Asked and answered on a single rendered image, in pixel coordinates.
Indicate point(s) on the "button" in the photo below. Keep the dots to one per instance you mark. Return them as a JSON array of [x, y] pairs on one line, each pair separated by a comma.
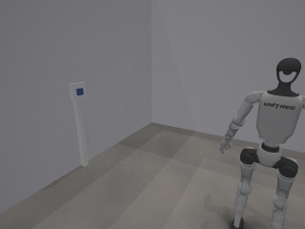
[[79, 91]]

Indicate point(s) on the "left robot hand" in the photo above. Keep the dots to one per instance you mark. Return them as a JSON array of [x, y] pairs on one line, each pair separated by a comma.
[[225, 145]]

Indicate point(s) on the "robot right thigh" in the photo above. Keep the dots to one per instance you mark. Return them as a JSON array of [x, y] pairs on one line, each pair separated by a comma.
[[287, 170]]

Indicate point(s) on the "panel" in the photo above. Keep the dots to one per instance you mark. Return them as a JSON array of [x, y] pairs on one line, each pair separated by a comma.
[[79, 121]]

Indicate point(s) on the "robot head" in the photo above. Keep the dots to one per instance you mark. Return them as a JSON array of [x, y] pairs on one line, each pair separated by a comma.
[[287, 66]]

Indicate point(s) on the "left robot forearm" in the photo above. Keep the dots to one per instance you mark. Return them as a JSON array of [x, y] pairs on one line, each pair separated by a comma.
[[231, 131]]

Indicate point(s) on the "robot left upper arm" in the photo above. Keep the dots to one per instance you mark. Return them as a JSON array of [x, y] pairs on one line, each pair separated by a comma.
[[246, 107]]

